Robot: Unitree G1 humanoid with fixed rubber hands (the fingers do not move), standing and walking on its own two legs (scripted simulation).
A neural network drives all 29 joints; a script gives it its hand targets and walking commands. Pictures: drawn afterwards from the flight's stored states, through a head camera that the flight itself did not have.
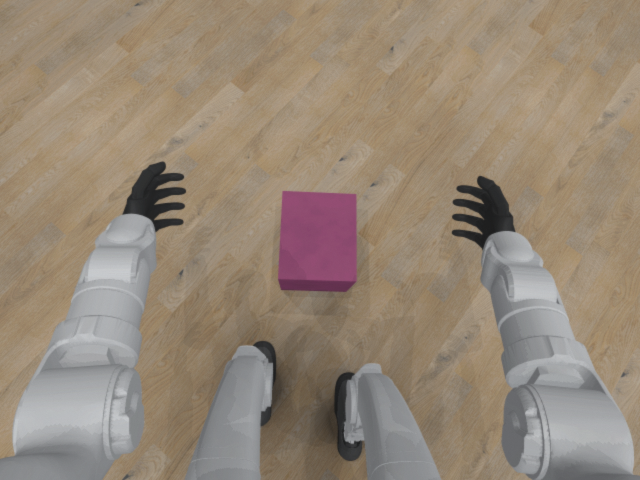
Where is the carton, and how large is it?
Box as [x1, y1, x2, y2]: [278, 191, 356, 291]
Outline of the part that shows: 282,191 278,280 281,289 346,291 356,281 355,194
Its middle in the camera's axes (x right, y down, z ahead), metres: -0.01 +0.02 +1.02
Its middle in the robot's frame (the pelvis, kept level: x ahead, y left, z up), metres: +0.51 -0.01 -0.59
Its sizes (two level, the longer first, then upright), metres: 0.217 0.182 0.196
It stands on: the floor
